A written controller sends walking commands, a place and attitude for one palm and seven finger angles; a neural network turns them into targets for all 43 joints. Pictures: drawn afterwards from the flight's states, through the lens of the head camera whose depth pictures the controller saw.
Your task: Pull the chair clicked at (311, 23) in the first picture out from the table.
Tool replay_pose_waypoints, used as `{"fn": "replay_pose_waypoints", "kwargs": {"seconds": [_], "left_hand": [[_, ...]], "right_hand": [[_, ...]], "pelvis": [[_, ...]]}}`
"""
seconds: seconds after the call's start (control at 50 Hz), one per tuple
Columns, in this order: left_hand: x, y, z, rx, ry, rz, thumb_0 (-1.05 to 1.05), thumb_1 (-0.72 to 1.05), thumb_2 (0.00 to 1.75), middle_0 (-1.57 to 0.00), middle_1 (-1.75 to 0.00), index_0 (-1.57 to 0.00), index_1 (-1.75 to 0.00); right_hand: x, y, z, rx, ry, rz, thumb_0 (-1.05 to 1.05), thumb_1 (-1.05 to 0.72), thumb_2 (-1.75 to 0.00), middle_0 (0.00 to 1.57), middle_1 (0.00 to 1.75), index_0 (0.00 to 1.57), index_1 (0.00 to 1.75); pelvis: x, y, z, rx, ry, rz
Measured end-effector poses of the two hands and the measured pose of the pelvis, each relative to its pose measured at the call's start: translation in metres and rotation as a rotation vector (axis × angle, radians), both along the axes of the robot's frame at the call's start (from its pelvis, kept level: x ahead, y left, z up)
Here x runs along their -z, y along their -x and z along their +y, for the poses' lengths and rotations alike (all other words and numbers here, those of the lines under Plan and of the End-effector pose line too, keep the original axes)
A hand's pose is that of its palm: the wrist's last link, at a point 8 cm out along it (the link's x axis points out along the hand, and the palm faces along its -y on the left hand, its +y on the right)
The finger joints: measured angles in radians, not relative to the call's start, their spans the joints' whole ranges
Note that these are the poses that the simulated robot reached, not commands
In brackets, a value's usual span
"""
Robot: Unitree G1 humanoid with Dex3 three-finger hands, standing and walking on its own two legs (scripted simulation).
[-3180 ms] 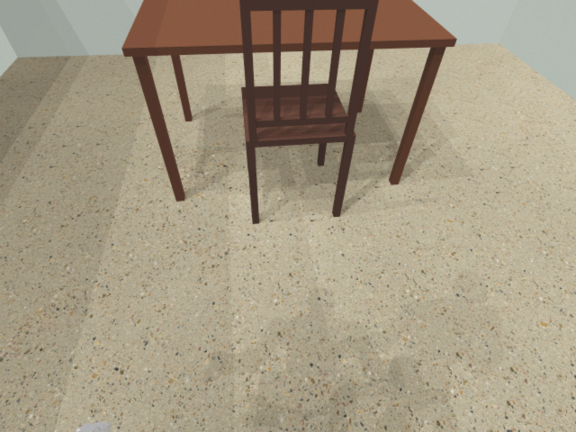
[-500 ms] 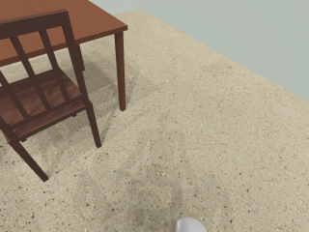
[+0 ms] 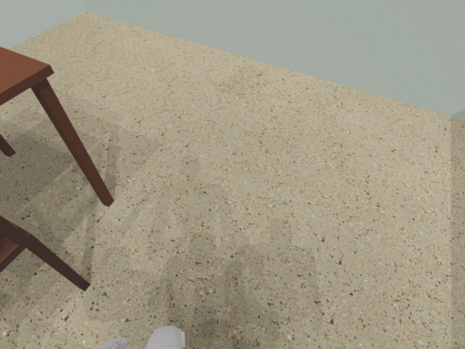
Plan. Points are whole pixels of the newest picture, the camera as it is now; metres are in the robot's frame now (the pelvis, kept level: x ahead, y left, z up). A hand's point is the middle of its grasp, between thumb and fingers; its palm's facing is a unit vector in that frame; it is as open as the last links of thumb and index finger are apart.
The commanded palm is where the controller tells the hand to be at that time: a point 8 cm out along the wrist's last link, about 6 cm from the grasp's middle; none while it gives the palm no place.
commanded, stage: walk to a spot facing it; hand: left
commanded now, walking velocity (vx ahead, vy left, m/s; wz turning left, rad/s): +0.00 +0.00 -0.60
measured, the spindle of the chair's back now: out of the picture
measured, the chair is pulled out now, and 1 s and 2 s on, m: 0.00 0.00 0.00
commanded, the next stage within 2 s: turn to face it in 1.98 s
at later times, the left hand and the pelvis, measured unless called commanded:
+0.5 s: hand (76, 344) +0.16 +0.30 -0.17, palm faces -0.20 -0.96 -0.18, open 7.4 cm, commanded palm none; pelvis +0.08 +0.10 +0.02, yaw -19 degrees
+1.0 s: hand (175, 267) +0.30 +0.12 -0.13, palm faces -0.60 -0.75 -0.28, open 7.4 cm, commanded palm none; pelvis +0.06 +0.06 +0.00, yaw -38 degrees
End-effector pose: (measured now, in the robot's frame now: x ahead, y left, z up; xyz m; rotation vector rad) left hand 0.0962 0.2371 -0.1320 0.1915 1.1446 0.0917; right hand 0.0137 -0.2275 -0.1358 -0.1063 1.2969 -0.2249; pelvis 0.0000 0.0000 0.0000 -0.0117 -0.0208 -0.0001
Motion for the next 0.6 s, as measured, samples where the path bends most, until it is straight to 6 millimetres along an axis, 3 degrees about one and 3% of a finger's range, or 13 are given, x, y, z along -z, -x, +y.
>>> {"fn": "replay_pose_waypoints", "kwargs": {"seconds": [0.06, 0.14, 0.22, 0.28, 0.34, 0.42, 0.52, 0.6], "left_hand": [[-0.005, 0.003, 0.013, -0.003, -0.014, 0.043, 0.01, 0.91, 0.9, -0.2, -0.3, -0.2, -0.3], [-0.006, 0.004, 0.034, -0.02, -0.019, 0.072, 0.01, 0.91, 0.9, -0.2, -0.3, -0.2, -0.3], [0.001, -0.001, 0.061, -0.038, -0.012, 0.096, 0.01, 0.91, 0.9, -0.2, -0.3, -0.2, -0.3], [0.014, -0.009, 0.083, -0.037, -0.005, 0.122, 0.01, 0.91, 0.9, -0.2, -0.3, -0.2, -0.3], [0.015, -0.022, 0.099, 0.011, -0.003, 0.157, 0.01, 0.91, 0.9, -0.2, -0.3, -0.2, -0.3], [0.009, -0.044, 0.111, 0.079, 0.001, 0.183, 0.01, 0.91, 0.9, -0.2, -0.3, -0.2, -0.3], [0.004, -0.078, 0.112, 0.166, -0.005, 0.191, 0.01, 0.91, 0.9, -0.2, -0.3, -0.2, -0.3], [0.002, -0.111, 0.098, 0.251, -0.01, 0.178, 0.01, 0.91, 0.9, -0.2, -0.3, -0.19, -0.3]], "right_hand": [[-0.011, -0.062, 0.005, -0.026, 0.008, -0.142, 0.0, -0.91, -0.9, 0.2, 0.3, 0.2, 0.3], [-0.026, -0.121, 0.017, -0.064, 0.03, -0.255, 0.0, -0.91, -0.9, 0.2, 0.3, 0.19, 0.3], [-0.038, -0.159, 0.033, -0.081, 0.068, -0.314, 0.0, -0.91, -0.9, 0.2, 0.3, 0.2, 0.3], [-0.044, -0.17, 0.047, -0.077, 0.107, -0.343, 0.0, -0.91, -0.9, 0.2, 0.3, 0.2, 0.3], [-0.051, -0.161, 0.058, -0.048, 0.123, -0.327, 0.0, -0.91, -0.9, 0.2, 0.3, 0.2, 0.3], [-0.057, -0.133, 0.067, 0.036, 0.134, -0.267, 0.0, -0.91, -0.9, 0.2, 0.3, 0.2, 0.3], [-0.051, -0.081, 0.078, 0.172, 0.131, -0.164, 0.0, -0.91, -0.9, 0.2, 0.3, 0.2, 0.3], [-0.043, -0.031, 0.088, 0.291, 0.115, -0.066, 0.0, -0.91, -0.9, 0.2, 0.3, 0.2, 0.3]], "pelvis": [[-0.005, -0.011, 0.01, 0.036, -0.003, 0.011], [-0.007, -0.026, 0.028, 0.082, -0.005, 0.018], [-0.004, -0.041, 0.051, 0.124, 0.003, 0.02], [0.002, -0.053, 0.07, 0.16, 0.012, 0.017], [-0.003, -0.06, 0.082, 0.217, 0.023, 0.007], [-0.012, -0.069, 0.094, 0.276, 0.036, 0.009], [-0.018, -0.079, 0.103, 0.343, 0.045, 0.019], [-0.018, -0.082, 0.105, 0.4, 0.039, 0.022]]}}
